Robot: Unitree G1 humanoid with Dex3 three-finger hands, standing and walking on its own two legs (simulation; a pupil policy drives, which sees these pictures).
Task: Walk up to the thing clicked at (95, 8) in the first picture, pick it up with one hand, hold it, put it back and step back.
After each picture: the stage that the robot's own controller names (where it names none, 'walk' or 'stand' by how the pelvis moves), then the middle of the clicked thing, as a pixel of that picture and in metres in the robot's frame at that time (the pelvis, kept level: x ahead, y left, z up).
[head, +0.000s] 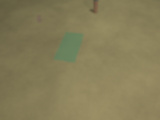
stand; (95, 5) +2.26 -0.18 -0.65
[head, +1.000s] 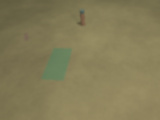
walk; (82, 17) +2.12 +0.17 -0.65
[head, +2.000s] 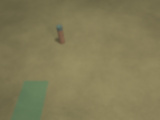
walk; (60, 34) +1.50 +0.36 -0.65
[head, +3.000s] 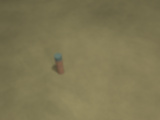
walk; (59, 64) +1.00 +0.30 -0.64
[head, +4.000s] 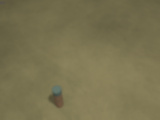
walk; (58, 97) +0.64 +0.21 -0.63
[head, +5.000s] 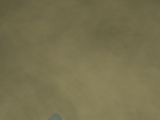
stand; out of the picture +0.41 +0.21 -0.63
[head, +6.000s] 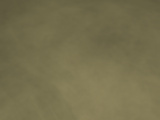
stand; out of the picture +0.40 +0.21 -0.66
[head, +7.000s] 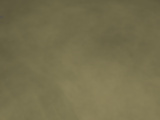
stand; out of the picture +0.40 +0.20 -0.66
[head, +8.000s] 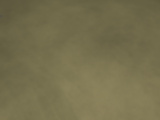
stand; out of the picture +0.39 +0.21 -0.66
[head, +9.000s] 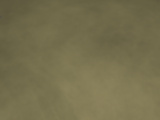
stand; out of the picture +0.39 +0.21 -0.66
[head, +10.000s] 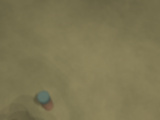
go down; (46, 101) +0.42 +0.21 -0.55
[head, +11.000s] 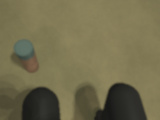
go down; (28, 58) +0.47 +0.23 -0.26
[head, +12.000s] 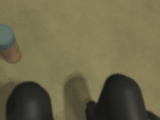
close in; (8, 47) +0.47 +0.25 -0.22
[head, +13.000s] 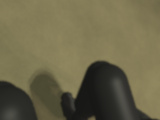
close; out of the picture +0.46 +0.28 -0.16
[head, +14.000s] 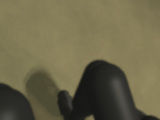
lift; out of the picture +0.44 +0.29 -0.16
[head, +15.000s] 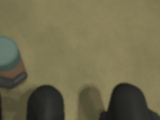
lift; (11, 66) +0.36 +0.25 -0.03
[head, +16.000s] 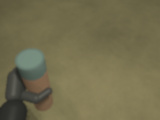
hold; (38, 84) +0.32 +0.16 +0.08
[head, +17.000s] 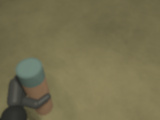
hold; (37, 90) +0.32 +0.17 +0.03
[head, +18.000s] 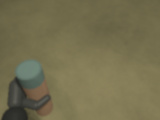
crouch; (37, 92) +0.32 +0.17 +0.02
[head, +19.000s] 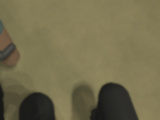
crouch; out of the picture +0.48 +0.23 -0.05
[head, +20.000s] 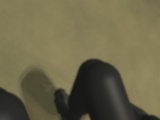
lower; out of the picture +0.46 +0.30 -0.17
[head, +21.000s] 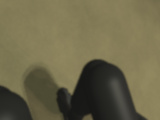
lower; out of the picture +0.46 +0.31 -0.16
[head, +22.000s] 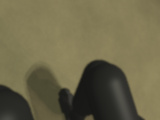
lower; out of the picture +0.46 +0.30 -0.17
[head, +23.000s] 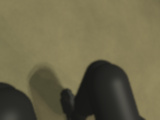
lower; out of the picture +0.45 +0.30 -0.16
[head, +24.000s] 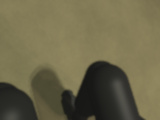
loosen; out of the picture +0.45 +0.28 -0.16
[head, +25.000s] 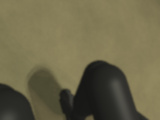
rise; out of the picture +0.43 +0.28 -0.17
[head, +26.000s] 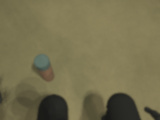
walk; (45, 69) +0.47 +0.20 -0.36
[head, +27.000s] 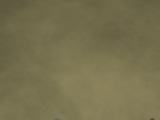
stand; out of the picture +0.39 +0.18 -0.60
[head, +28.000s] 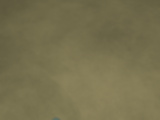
stand; out of the picture +0.40 +0.19 -0.60
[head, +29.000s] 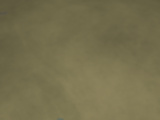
stand; out of the picture +0.40 +0.18 -0.64
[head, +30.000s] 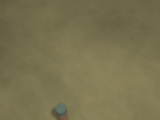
walk; (62, 114) +0.44 +0.15 -0.63
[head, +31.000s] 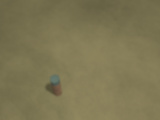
walk; (56, 86) +0.62 +0.20 -0.63
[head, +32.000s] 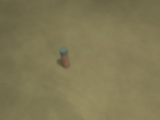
walk; (65, 58) +0.95 +0.24 -0.63
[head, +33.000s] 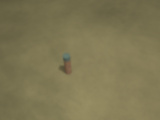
stand; (67, 64) +1.01 +0.19 -0.65
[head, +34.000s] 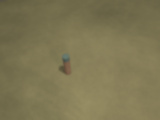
stand; (66, 64) +1.03 +0.19 -0.66
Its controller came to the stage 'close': yes
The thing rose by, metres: 0.68
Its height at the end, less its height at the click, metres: +0.00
